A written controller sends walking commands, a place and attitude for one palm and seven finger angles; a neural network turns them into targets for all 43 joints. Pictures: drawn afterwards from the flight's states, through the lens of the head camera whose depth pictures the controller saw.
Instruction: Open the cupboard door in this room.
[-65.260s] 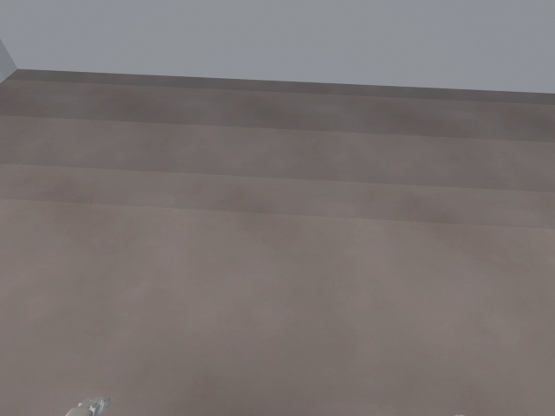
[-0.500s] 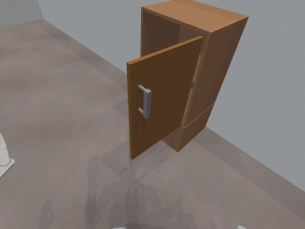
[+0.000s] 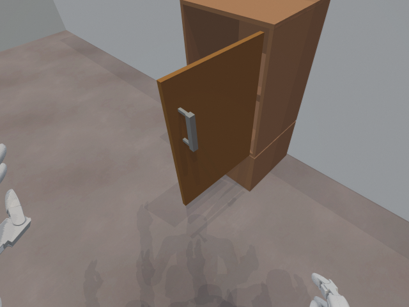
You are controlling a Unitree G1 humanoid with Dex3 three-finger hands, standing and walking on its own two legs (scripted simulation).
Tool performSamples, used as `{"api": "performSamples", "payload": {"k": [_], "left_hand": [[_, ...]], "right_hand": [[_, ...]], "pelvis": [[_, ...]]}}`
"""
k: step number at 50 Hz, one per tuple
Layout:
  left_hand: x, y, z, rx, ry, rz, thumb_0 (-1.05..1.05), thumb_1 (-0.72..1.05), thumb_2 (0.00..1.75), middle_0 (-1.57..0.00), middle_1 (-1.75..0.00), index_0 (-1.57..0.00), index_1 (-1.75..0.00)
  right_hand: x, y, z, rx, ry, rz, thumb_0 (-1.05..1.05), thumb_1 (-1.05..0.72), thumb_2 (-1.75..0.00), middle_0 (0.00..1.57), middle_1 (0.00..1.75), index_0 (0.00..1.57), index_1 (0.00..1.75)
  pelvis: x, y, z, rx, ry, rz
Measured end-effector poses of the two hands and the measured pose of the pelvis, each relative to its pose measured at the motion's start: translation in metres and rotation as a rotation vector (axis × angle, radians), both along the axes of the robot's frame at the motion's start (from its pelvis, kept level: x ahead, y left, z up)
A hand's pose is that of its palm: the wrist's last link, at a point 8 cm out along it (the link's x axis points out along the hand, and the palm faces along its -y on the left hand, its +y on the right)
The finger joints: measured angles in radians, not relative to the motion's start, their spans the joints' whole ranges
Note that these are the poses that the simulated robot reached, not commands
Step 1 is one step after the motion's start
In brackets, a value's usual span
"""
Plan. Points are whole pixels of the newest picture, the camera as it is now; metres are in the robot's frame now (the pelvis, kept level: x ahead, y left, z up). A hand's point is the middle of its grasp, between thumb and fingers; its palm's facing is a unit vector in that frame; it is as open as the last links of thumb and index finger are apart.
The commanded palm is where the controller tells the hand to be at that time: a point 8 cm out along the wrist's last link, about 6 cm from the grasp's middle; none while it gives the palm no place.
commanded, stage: stop stepping back and stand still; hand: left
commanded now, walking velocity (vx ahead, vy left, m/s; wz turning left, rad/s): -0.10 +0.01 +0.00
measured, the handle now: (187, 129) +0.60 +0.10 -0.02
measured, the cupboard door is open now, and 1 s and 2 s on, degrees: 87 87 87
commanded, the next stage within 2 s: let the arm hang, fingers relaxed in 0.18 s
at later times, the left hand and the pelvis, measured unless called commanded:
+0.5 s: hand out of the picture +0.12 +0.25 -0.13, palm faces +0.04 -0.95 -0.32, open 7.4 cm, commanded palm none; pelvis -0.01 +0.03 -0.01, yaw +2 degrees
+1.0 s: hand out of the picture -0.09 +0.21 -0.17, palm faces +0.07 -0.98 -0.19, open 7.3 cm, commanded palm none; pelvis -0.02 +0.05 +0.00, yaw +1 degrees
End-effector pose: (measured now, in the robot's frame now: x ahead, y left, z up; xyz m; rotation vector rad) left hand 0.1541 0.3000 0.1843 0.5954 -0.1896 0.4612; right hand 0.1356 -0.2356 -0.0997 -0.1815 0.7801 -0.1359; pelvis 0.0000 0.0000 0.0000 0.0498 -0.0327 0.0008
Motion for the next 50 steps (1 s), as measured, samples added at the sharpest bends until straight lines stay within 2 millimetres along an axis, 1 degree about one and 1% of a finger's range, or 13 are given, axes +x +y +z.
{"api": "performSamples", "payload": {"k": [6, 14, 15, 17, 19, 21, 25, 28, 29, 34, 39, 44, 50], "left_hand": [[0.014, -0.005, -0.011, -0.042, -0.019, -0.072, 0.01, 0.89, 0.90, -0.22, -0.31, -0.21, -0.30], [0.017, 0.004, 0.000, 0.020, 0.012, -0.126, 0.01, 0.89, 0.90, -0.22, -0.31, -0.21, -0.31], [0.019, 0.008, -0.007, 0.027, 0.037, -0.131, 0.01, 0.89, 0.90, -0.22, -0.31, -0.21, -0.30], [0.028, 0.019, -0.047, -0.028, 0.197, -0.117, 0.01, 0.89, 0.90, -0.21, -0.31, -0.21, -0.30], [0.029, 0.029, -0.107, -0.145, 0.422, -0.063, 0.00, 0.90, 0.90, -0.21, -0.30, -0.20, -0.30], [0.016, 0.029, -0.171, -0.276, 0.656, -0.002, 0.00, 0.90, 0.90, -0.20, -0.30, -0.20, -0.30], [-0.048, -0.004, -0.277, -0.506, 1.069, 0.069, 0.01, 0.91, 0.90, -0.20, -0.30, -0.19, -0.30], [-0.109, -0.042, -0.322, -0.650, 1.316, 0.084, 0.01, 0.91, 0.90, -0.20, -0.30, -0.19, -0.30], [-0.128, -0.044, -0.329, -0.682, 1.355, 0.136, 0.01, 0.95, 0.90, -0.21, -0.30, -0.20, -0.30], [-0.211, -0.045, -0.337, -0.760, 1.556, 0.260, 0.00, 1.00, 0.90, -0.21, -0.30, -0.20, -0.30], [-0.261, -0.043, -0.326, -0.781, 1.676, 0.349, 0.00, 0.96, 0.90, -0.21, -0.30, -0.20, -0.30], [-0.272, -0.041, -0.320, -0.773, 1.705, 0.373, 0.01, 0.93, 0.90, -0.20, -0.30, -0.20, -0.30], [-0.244, -0.042, -0.324, -0.760, 1.634, 0.327, 0.00, 0.92, 0.90, -0.20, -0.30, -0.20, -0.30]], "right_hand": [[0.018, -0.012, 0.009, -0.064, -0.034, -0.021, 0.01, -0.90, -0.90, 0.20, 0.30, 0.20, 0.30], [0.029, 0.008, 0.026, -0.041, -0.099, -0.026, 0.01, -0.90, -0.90, 0.20, 0.30, 0.20, 0.30], [0.029, 0.011, 0.023, -0.028, -0.101, -0.005, 0.01, -0.90, -0.90, 0.20, 0.30, 0.20, 0.30], [0.028, 0.015, 0.009, -0.011, -0.056, 0.050, 0.01, -0.90, -0.90, 0.20, 0.30, 0.20, 0.30], [0.023, 0.018, -0.008, -0.004, 0.015, 0.076, 0.01, -0.90, -0.90, 0.20, 0.30, 0.20, 0.30], [0.012, 0.020, -0.020, 0.000, 0.087, 0.078, 0.01, -0.90, -0.90, 0.20, 0.30, 0.20, 0.30], [-0.027, 0.026, -0.032, -0.002, 0.240, 0.053, 0.01, -0.90, -0.90, 0.20, 0.30, 0.20, 0.30], [-0.066, 0.031, -0.037, -0.009, 0.378, 0.027, 0.01, -0.90, -0.90, 0.20, 0.30, 0.20, 0.30], [-0.079, 0.033, -0.038, -0.011, 0.426, 0.018, 0.01, -0.90, -0.90, 0.20, 0.30, 0.20, 0.30], [-0.141, 0.043, -0.041, -0.008, 0.642, -0.021, 0.01, -0.90, -0.90, 0.20, 0.30, 0.20, 0.30], [-0.179, 0.057, -0.045, 0.024, 0.753, -0.057, 0.01, -0.90, -0.90, 0.20, 0.30, 0.20, 0.30], [-0.190, 0.072, -0.049, 0.065, 0.770, -0.076, 0.01, -0.90, -0.90, 0.20, 0.30, 0.20, 0.30], [-0.180, 0.087, -0.054, 0.104, 0.724, -0.075, 0.01, -0.90, -0.90, 0.20, 0.30, 0.20, 0.30]], "pelvis": [[0.004, 0.006, -0.007, -0.036, -0.010, -0.002], [0.001, 0.015, -0.003, -0.050, 0.009, -0.021], [0.000, 0.017, -0.004, -0.053, 0.018, -0.013], [-0.003, 0.023, -0.007, -0.057, 0.032, 0.005], [-0.007, 0.029, -0.009, -0.057, 0.037, 0.019], [-0.010, 0.032, -0.011, -0.055, 0.033, 0.027], [-0.014, 0.033, -0.011, -0.048, 0.013, 0.029], [-0.016, 0.033, -0.008, -0.050, 0.002, 0.027], [-0.016, 0.033, -0.007, -0.053, 0.001, 0.029], [-0.018, 0.034, -0.003, -0.067, 0.001, 0.038], [-0.018, 0.040, -0.001, -0.069, 0.002, 0.036], [-0.017, 0.045, 0.000, -0.064, 0.002, 0.029], [-0.016, 0.048, 0.000, -0.058, -0.001, 0.024]]}}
